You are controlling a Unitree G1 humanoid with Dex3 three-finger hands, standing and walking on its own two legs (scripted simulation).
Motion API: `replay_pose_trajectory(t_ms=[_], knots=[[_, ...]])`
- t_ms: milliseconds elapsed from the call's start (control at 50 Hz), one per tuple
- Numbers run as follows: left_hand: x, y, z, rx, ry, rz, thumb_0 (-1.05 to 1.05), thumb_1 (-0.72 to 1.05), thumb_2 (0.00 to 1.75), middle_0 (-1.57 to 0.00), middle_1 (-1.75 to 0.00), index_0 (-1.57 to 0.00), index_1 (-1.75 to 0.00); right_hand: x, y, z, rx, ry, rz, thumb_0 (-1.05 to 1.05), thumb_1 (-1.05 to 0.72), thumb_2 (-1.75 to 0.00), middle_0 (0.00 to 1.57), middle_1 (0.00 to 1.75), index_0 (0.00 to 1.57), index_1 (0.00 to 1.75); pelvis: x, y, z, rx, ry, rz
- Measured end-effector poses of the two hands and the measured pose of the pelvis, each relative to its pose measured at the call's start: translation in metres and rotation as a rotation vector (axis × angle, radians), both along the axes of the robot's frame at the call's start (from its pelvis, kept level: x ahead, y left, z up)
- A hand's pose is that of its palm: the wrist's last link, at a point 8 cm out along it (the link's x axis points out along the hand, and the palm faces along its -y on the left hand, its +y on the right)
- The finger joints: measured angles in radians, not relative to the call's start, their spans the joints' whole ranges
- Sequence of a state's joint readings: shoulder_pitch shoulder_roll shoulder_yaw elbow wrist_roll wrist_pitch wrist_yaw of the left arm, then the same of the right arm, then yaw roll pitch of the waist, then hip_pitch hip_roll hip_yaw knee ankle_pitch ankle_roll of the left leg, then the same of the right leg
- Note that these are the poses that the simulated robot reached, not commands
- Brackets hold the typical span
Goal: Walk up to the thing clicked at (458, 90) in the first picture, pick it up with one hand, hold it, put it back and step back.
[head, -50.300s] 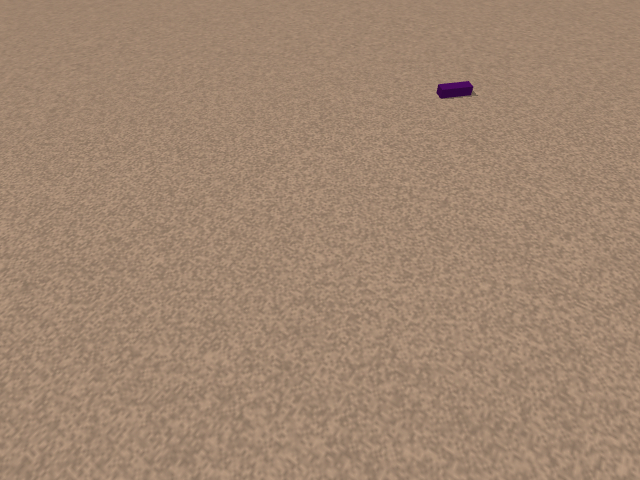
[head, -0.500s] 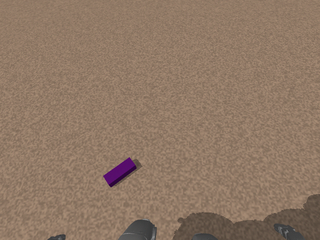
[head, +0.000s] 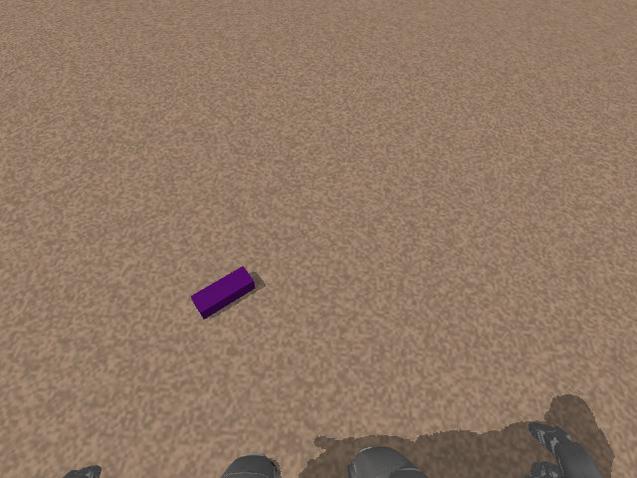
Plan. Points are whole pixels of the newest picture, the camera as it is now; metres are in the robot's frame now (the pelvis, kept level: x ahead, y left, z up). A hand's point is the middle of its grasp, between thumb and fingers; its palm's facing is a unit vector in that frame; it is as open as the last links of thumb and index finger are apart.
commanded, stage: step back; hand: left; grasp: from above
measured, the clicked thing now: (223, 292) +0.68 +0.29 -0.74
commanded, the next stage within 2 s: none
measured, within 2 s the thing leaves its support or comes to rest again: neither
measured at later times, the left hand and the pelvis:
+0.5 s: hand out of the picture -0.04 +0.25 -0.15, palm faces +0.06 -0.91 -0.41, open 7.4 cm; pelvis -0.17 -0.03 -0.02, yaw +5 degrees
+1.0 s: hand out of the picture -0.30 +0.20 -0.14, palm faces +0.02 -0.91 -0.42, open 7.4 cm; pelvis -0.34 -0.07 +0.00, yaw -1 degrees
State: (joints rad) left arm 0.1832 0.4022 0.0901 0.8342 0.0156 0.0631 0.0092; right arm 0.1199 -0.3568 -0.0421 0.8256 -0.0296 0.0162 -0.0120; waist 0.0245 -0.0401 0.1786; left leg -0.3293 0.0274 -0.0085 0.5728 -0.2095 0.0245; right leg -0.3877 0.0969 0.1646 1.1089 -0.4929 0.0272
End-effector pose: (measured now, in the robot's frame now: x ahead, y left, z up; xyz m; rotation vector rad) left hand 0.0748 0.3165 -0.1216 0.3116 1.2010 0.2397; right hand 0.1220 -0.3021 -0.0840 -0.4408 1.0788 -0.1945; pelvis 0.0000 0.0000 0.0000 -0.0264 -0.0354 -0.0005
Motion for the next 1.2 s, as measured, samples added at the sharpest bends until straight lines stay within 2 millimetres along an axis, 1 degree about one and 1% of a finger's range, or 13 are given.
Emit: replay_pose_trajectory(t_ms=[120,180,260,400,520,600,700,780,840,900,980,1100,1200], knots=[[-0.050,-0.016,-0.005,0.040,0.039,-0.034,0.01,0.90,0.90,-0.20,-0.30,-0.21,-0.30,-0.031,-0.025,-0.021,0.028,-0.065,-0.009,0.01,-0.90,-0.90,0.21,0.30,0.20,0.30,-0.047,-0.019,-0.018,0.024,-0.017,-0.045],[-0.079,-0.031,0.003,0.041,0.036,-0.028,0.01,0.90,0.90,-0.20,-0.30,-0.21,-0.30,-0.059,-0.038,-0.034,0.049,-0.046,-0.044,0.01,-0.90,-0.90,0.21,0.30,0.20,0.30,-0.069,-0.026,-0.017,-0.020,-0.039,-0.012],[-0.110,-0.041,0.022,0.051,0.033,-0.019,0.01,0.90,0.90,-0.21,-0.30,-0.21,-0.30,-0.103,-0.042,-0.033,0.079,0.017,-0.077,0.01,-0.90,-0.90,0.21,0.30,0.20,0.30,-0.089,-0.031,-0.004,0.058,-0.023,-0.031],[-0.118,-0.035,0.033,0.089,-0.066,-0.031,0.01,0.90,0.90,-0.21,-0.30,-0.21,-0.30,-0.185,-0.045,-0.040,0.051,0.150,-0.065,0.01,-0.90,-0.90,0.21,0.30,0.20,0.30,-0.133,-0.031,-0.003,0.046,0.013,0.031],[-0.133,-0.024,0.010,0.053,-0.161,-0.019,0.01,0.90,0.90,-0.20,-0.30,-0.21,-0.30,-0.237,-0.030,-0.041,0.020,0.201,-0.028,0.01,-0.90,-0.90,0.21,0.30,0.20,0.30,-0.182,-0.026,-0.016,0.072,-0.020,0.074],[-0.166,-0.033,0.006,0.005,-0.121,-0.003,0.01,0.90,0.90,-0.20,-0.30,-0.21,-0.30,-0.258,-0.026,-0.026,0.020,0.170,-0.013,0.01,-0.90,-0.90,0.21,0.30,0.20,0.30,-0.206,-0.025,-0.008,0.019,-0.022,0.081],[-0.216,-0.040,0.005,-0.014,-0.074,0.008,0.01,0.90,0.90,-0.20,-0.30,-0.21,-0.30,-0.262,-0.035,-0.010,-0.002,0.087,0.001,0.01,-0.90,-0.90,0.21,0.30,0.21,0.30,-0.237,-0.033,-0.001,0.006,0.002,0.044],[-0.263,-0.046,-0.001,0.009,-0.012,-0.006,0.01,0.90,0.90,-0.20,-0.30,-0.21,-0.30,-0.263,-0.048,-0.009,-0.003,0.005,0.016,0.01,-0.90,-0.90,0.21,0.30,0.20,0.30,-0.268,-0.044,-0.007,0.016,0.005,0.008],[-0.297,-0.054,-0.005,0.035,0.024,-0.020,0.01,0.90,0.90,-0.20,-0.30,-0.21,-0.30,-0.271,-0.062,-0.020,0.014,-0.045,0.019,0.01,-0.90,-0.90,0.21,0.30,0.20,0.30,-0.293,-0.055,-0.017,0.027,-0.001,-0.023],[-0.334,-0.068,0.001,0.040,0.047,-0.007,0.01,0.90,0.90,-0.20,-0.30,-0.21,-0.30,-0.292,-0.072,-0.031,0.038,-0.046,-0.003,0.01,-0.90,-0.90,0.21,0.30,0.20,0.30,-0.316,-0.062,-0.017,-0.028,-0.032,0.005],[-0.375,-0.074,0.018,0.056,0.064,0.020,0.01,0.90,0.90,-0.21,-0.30,-0.21,-0.30,-0.330,-0.073,-0.031,0.079,0.007,-0.030,0.01,-0.90,-0.90,0.21,0.30,0.20,0.30,-0.332,-0.069,-0.005,0.053,-0.016,-0.017],[-0.397,-0.065,0.031,0.089,0.012,0.038,0.01,0.90,0.90,-0.21,-0.30,-0.21,-0.30,-0.391,-0.076,-0.041,0.077,0.116,-0.022,0.01,-0.90,-0.90,0.21,0.30,0.20,0.30,-0.355,-0.067,-0.003,0.044,0.007,0.039],[-0.407,-0.048,0.022,0.080,-0.049,0.070,0.01,0.90,0.90,-0.21,-0.30,-0.21,-0.30,-0.425,-0.063,-0.045,0.065,0.196,0.003,0.01,-0.90,-0.90,0.20,0.30,0.20,0.30,-0.370,-0.060,-0.008,0.054,-0.010,0.090]])
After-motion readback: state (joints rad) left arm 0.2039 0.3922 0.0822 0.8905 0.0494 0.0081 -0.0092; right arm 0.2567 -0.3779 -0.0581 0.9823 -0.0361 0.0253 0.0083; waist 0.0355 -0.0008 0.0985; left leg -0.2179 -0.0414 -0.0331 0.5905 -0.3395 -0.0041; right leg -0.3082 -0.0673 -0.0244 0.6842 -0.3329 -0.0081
